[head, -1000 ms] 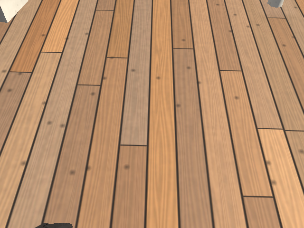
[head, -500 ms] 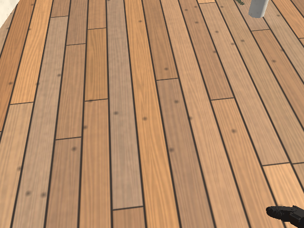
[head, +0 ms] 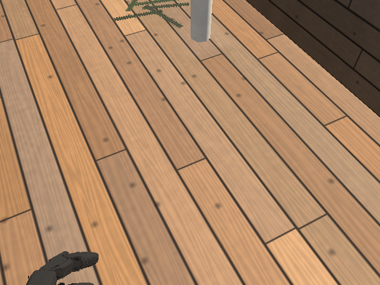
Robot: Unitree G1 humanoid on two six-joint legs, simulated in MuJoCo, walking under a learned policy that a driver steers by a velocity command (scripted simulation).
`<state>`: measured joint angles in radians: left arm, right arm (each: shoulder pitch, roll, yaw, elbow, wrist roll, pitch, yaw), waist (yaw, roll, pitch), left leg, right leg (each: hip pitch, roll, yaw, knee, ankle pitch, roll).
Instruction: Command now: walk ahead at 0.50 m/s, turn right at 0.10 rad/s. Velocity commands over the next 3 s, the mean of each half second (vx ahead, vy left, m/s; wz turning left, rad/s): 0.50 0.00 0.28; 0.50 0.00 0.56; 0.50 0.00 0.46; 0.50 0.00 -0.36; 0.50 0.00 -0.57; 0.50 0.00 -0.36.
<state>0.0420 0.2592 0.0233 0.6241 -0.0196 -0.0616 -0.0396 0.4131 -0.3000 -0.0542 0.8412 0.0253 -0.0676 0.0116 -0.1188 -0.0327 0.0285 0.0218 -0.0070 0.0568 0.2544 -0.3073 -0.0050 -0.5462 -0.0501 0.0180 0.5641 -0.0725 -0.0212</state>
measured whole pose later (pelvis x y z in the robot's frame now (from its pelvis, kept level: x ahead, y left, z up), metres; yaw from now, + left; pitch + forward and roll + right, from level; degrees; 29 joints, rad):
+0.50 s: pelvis +0.26 -0.01 +0.00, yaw +12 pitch +1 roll -3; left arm 0.33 0.28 0.07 0.84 0.00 -0.08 0.00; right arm 0.12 -0.27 -0.04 0.70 0.02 -0.03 0.05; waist 0.08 0.04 0.04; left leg -0.64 0.09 0.00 0.66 0.01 0.03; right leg 0.09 0.03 -0.23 0.22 -0.33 -0.01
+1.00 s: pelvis +0.53 +0.08 +0.00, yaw +30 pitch +2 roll +0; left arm 0.03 0.29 0.04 0.69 0.00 -0.10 -0.02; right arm 0.35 -0.30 -0.07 0.71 0.02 -0.04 -0.01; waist -0.08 -0.04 0.03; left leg -0.11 -0.11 -0.17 0.41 -0.32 0.07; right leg -0.57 -0.03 0.10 0.53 0.02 0.06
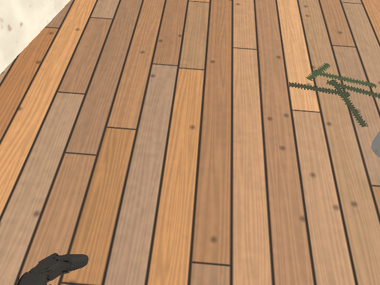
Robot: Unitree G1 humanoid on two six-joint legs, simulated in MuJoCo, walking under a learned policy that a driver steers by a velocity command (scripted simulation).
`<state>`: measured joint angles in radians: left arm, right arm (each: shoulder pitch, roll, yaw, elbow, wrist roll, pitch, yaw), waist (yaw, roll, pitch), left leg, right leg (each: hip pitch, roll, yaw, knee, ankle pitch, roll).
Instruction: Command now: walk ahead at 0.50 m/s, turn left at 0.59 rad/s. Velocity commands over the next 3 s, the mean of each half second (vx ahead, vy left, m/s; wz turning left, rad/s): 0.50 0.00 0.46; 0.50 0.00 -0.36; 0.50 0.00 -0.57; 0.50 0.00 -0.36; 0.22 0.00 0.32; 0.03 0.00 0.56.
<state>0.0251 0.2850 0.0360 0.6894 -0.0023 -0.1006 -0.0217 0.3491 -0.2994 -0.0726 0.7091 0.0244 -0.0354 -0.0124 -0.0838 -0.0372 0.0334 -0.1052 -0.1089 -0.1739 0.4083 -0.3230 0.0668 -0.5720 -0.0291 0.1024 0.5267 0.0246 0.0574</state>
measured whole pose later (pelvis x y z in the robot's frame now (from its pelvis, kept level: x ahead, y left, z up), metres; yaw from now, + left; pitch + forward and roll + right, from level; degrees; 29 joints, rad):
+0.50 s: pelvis +0.26 +0.00 +0.00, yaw +14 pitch +2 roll -2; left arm 0.38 0.29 0.06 0.88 -0.03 -0.07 -0.02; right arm 0.07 -0.26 -0.04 0.60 0.02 -0.04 0.04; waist 0.11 0.04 0.04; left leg -0.60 0.08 -0.03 0.63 -0.07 0.01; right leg 0.03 0.00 -0.13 0.24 -0.30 0.00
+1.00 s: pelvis +0.51 +0.07 +0.00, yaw -2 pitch +1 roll +3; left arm 0.09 0.28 0.05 0.74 -0.02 -0.02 -0.05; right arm 0.32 -0.28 -0.09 0.83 0.00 -0.08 -0.01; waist -0.07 -0.04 0.04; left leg 0.07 -0.01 0.25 0.23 -0.31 -0.01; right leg -0.64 -0.10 0.00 0.70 -0.02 -0.02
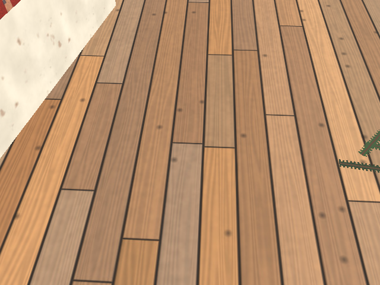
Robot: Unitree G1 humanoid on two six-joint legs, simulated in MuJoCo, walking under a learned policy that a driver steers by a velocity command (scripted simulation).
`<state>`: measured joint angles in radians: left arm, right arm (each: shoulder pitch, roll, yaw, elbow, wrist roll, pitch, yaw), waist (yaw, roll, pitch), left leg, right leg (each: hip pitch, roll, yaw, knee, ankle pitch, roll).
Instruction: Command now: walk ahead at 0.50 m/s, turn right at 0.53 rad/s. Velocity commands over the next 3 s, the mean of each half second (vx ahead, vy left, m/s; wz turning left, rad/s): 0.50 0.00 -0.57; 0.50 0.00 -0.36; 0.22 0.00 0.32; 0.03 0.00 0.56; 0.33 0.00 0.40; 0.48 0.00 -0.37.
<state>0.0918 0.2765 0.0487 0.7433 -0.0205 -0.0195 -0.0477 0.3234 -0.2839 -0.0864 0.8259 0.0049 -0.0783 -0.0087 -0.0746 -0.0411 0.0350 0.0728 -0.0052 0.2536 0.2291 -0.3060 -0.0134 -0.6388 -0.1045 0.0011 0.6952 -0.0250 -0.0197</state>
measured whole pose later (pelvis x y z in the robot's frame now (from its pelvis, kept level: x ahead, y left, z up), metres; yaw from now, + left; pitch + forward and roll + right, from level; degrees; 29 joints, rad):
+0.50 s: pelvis +0.28 -0.05 +0.01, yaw -17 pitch +2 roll +0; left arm 0.35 0.29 0.07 0.75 -0.02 -0.04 0.01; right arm 0.01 -0.28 -0.05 0.69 0.00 -0.10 0.02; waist 0.09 0.04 0.03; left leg -0.58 0.03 -0.10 0.52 0.04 -0.06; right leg -0.10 0.11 0.17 0.39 -0.31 -0.07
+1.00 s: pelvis +0.54 -0.12 +0.00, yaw -28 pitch +2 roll +2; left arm 0.07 0.26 0.03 0.64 -0.02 -0.05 -0.03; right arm 0.38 -0.29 -0.06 0.89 0.03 -0.07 0.02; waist -0.11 -0.04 0.03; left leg 0.02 -0.02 0.07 0.24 -0.29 0.00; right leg -0.58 -0.07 0.03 0.58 -0.05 -0.02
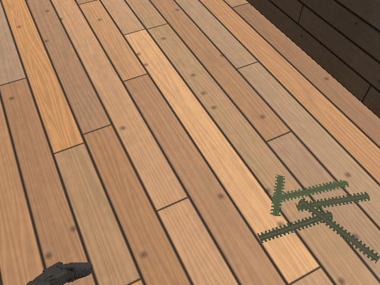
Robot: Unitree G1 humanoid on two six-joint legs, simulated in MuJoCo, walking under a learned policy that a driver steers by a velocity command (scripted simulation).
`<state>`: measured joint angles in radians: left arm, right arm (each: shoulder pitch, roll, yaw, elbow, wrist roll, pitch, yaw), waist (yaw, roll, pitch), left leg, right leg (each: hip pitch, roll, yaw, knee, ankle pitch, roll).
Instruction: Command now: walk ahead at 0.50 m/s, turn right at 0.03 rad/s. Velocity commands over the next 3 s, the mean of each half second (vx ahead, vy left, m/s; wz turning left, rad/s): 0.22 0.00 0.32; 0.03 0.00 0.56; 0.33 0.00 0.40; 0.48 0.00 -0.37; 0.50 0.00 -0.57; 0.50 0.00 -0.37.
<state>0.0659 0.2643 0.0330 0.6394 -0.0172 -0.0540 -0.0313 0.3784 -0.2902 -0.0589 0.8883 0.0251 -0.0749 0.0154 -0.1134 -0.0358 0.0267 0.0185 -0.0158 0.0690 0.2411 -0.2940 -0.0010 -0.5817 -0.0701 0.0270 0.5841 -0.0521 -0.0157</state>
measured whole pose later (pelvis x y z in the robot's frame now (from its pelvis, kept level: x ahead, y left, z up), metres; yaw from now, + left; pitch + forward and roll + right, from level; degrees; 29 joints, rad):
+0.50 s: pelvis +0.17 -0.02 +0.00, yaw +13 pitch +1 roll -2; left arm 0.15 0.29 0.07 0.79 -0.01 -0.01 0.02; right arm 0.13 -0.29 -0.07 0.72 0.01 0.05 0.03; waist 0.02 0.02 0.06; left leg -0.47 0.07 0.03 0.69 -0.23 -0.02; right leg -0.16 -0.04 -0.25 0.41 -0.26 -0.01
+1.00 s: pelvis +0.22 -0.02 -0.01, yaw +32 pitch +2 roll -1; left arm 0.12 0.29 0.08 0.79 0.00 -0.01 0.01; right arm 0.14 -0.32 -0.08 0.65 0.02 0.05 -0.03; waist -0.01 0.03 0.03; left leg -0.38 -0.11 -0.20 0.57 -0.24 0.02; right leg -0.29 0.03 0.07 0.50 -0.25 0.02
